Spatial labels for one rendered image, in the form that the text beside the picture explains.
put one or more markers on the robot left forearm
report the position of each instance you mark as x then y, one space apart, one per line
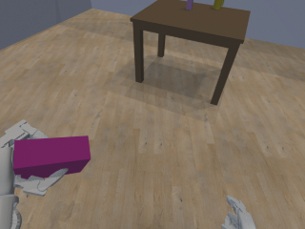
10 218

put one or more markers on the robot left hand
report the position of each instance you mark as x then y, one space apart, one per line
34 185

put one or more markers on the sponge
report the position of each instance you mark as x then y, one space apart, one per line
41 157

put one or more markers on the table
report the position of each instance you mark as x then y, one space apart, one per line
223 28

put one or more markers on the robot right hand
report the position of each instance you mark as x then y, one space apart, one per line
243 220

